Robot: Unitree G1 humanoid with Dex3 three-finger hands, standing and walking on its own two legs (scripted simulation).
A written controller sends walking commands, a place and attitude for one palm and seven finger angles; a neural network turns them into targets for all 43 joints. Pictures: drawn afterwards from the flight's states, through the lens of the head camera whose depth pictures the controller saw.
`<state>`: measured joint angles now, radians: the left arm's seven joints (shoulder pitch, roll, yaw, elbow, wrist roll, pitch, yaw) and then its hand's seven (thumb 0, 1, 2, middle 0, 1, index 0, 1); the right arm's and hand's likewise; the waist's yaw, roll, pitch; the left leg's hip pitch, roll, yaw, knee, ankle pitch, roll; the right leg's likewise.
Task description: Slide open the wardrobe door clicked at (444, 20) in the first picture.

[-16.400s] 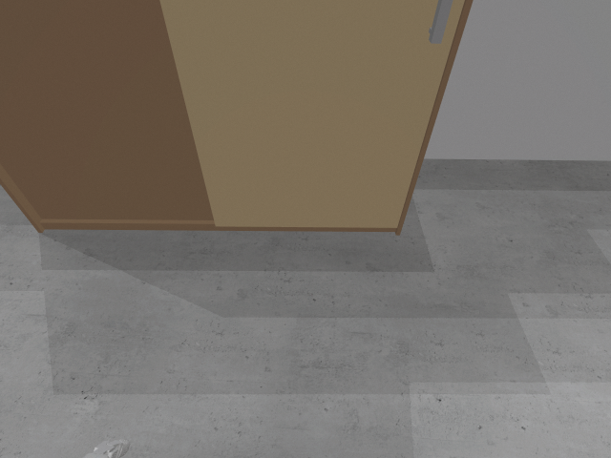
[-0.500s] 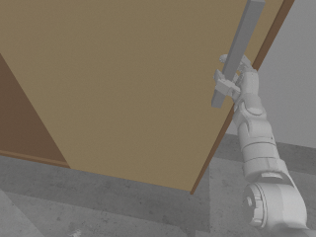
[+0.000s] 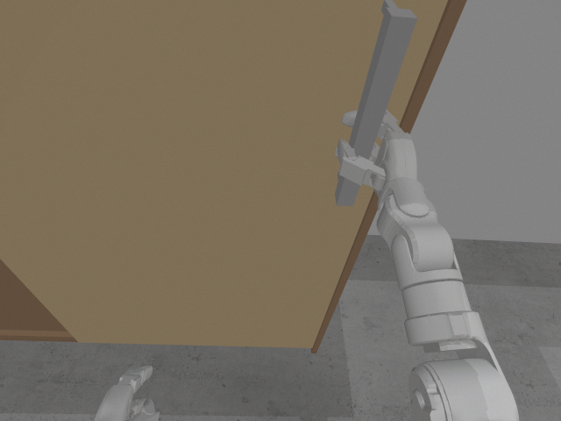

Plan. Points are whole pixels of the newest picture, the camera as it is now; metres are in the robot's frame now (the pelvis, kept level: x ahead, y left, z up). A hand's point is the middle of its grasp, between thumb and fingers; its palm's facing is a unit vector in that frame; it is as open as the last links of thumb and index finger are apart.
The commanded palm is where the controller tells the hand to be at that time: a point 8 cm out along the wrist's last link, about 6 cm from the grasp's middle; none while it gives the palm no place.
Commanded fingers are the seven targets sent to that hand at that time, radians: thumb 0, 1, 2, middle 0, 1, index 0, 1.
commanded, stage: step sideways, sliding the door along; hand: right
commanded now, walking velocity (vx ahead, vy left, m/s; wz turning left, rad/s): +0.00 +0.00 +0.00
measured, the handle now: (363, 117) +0.47 -0.07 +0.22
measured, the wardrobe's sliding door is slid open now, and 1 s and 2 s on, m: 0.00 0.01 0.20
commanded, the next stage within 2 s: none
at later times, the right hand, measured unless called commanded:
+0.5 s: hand (339, 165) +0.42 -0.04 +0.18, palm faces +0.11 +0.99 -0.13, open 6.6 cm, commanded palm +0.39 -0.03 +0.19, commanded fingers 0.00 -0.90 -0.90 0.45 1.40 0.45 1.40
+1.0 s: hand (333, 161) +0.43 -0.04 +0.17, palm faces +0.37 +0.92 -0.11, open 7.0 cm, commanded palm +0.39 +0.01 +0.18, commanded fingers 0.00 -0.90 -0.90 0.45 1.40 0.45 1.40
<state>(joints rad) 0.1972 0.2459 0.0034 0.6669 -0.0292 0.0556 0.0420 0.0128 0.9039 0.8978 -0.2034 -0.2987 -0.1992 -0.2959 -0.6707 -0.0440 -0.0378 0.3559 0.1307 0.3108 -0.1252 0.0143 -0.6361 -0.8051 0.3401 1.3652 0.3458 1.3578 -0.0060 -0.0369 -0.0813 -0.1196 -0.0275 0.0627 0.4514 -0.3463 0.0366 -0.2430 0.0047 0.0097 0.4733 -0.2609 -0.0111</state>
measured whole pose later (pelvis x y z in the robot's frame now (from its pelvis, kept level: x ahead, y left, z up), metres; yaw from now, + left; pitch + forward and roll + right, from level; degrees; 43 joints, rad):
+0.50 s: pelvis -0.03 +0.06 -0.03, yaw -4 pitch -3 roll +0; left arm 0.17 0.21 0.02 0.72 -0.05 -0.02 0.07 0.02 0.90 0.90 -0.21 -0.30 -0.20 -0.30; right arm -0.84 -0.14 -0.01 0.47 0.12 -0.02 -0.15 -0.07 -0.72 -0.85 0.41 1.40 0.11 1.40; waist -0.04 -0.11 0.22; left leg -0.37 0.00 0.12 0.74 -0.32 0.08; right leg -0.38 -0.03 0.05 1.02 -0.55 0.01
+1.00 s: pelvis +0.03 +0.18 -0.02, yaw -5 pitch -2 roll +1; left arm 0.03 0.23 0.03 0.61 -0.06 -0.13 0.03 0.01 0.90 0.90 -0.21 -0.30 -0.20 -0.30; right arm -0.63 -0.22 -0.16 0.15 0.12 -0.03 -0.15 -0.09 -0.65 -0.83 0.45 1.41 0.15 1.29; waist -0.12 -0.13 0.28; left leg -0.32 0.09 0.10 0.68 -0.31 -0.03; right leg -0.32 -0.18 0.05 0.91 -0.49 0.07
